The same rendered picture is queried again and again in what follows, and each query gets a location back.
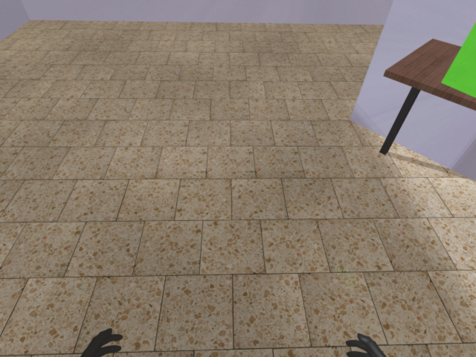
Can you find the left robot hand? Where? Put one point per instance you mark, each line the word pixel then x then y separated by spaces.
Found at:
pixel 95 349

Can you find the table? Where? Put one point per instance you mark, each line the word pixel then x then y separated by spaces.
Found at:
pixel 424 69

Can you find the right robot hand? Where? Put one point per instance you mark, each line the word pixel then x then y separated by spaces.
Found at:
pixel 366 344

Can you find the carton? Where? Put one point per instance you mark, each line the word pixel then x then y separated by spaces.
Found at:
pixel 462 72

